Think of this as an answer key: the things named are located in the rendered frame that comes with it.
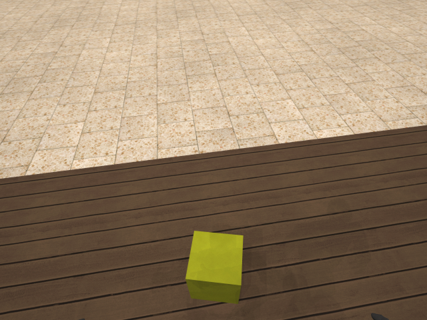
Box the carton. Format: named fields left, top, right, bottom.
left=185, top=231, right=243, bottom=304

